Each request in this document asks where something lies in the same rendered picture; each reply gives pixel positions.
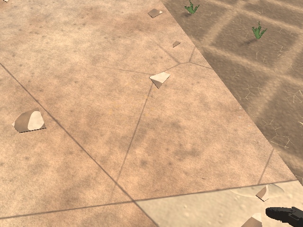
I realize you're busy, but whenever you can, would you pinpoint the robot right hand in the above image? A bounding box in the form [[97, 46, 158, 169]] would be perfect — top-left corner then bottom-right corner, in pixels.
[[265, 206, 303, 227]]

